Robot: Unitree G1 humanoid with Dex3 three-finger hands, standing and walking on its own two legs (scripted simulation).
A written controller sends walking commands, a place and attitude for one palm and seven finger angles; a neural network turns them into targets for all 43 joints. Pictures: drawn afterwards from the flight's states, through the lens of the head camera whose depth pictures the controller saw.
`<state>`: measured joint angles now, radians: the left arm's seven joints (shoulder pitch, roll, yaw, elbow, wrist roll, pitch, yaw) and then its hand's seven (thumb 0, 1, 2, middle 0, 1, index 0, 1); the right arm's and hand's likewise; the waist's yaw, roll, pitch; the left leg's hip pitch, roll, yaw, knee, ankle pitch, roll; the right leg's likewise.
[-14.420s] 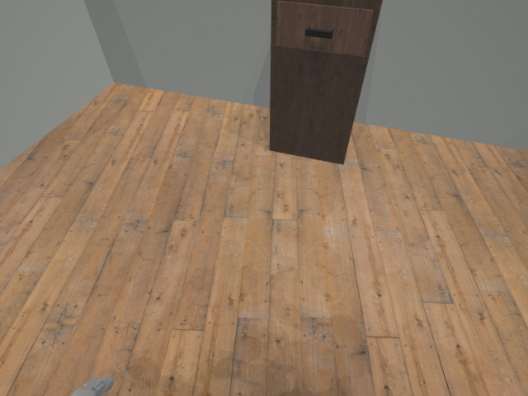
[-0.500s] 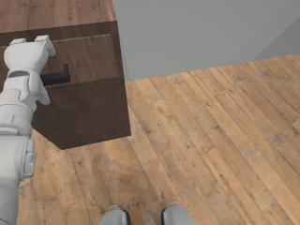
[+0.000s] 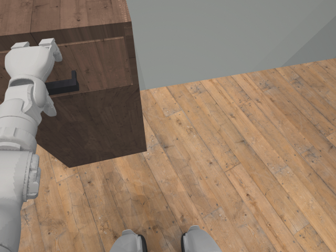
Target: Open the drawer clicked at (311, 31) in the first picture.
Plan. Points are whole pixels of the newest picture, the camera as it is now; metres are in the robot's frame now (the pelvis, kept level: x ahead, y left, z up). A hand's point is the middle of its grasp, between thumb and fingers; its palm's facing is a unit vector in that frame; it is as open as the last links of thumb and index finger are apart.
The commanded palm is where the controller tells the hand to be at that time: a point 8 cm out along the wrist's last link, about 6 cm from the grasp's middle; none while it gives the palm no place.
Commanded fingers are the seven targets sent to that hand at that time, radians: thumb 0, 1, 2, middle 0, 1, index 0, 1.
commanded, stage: move the hooked fingers above the handle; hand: left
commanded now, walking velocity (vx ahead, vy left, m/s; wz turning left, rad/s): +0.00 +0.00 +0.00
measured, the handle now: (55, 82) +0.57 +0.25 +0.00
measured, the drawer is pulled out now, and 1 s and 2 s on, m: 0.00 0.00 0.00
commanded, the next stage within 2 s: lower the fingers behind the handle in 0.14 s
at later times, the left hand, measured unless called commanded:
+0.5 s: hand (44, 79) +0.53 +0.25 +0.06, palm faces +0.02 -0.02 -1.00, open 13.7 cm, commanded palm +0.52 +0.28 +0.08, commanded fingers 0.00 -0.50 0.30 -0.30 -1.20 -0.30 -1.20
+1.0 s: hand (45, 79) +0.53 +0.24 +0.06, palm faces +0.03 -0.01 -1.00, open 13.7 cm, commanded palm +0.52 +0.27 +0.04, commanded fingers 0.00 -0.50 0.30 -0.30 -1.20 -0.30 -1.20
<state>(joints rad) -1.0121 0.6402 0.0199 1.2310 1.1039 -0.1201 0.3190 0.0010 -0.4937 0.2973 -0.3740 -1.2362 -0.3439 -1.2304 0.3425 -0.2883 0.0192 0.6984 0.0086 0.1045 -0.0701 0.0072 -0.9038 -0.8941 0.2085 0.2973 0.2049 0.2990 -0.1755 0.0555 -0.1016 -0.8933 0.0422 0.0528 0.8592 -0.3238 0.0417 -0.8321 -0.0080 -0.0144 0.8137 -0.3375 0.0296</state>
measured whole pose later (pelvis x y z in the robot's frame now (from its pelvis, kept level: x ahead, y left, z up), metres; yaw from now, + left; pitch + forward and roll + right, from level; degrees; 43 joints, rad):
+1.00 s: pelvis -0.03 +0.00 -0.03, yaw -1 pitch +22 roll -2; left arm -1.15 0.70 -0.02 1.29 1.10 -0.08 0.31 0.00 -0.49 0.30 -0.35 -1.27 -0.30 -1.32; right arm 0.34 -0.30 0.05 0.65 0.02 0.08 -0.09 0.01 -0.90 -0.89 0.21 0.30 0.21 0.30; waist -0.20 0.04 -0.11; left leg -1.06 0.03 0.03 1.00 -0.34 0.05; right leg -1.00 0.00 -0.01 0.96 -0.35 0.03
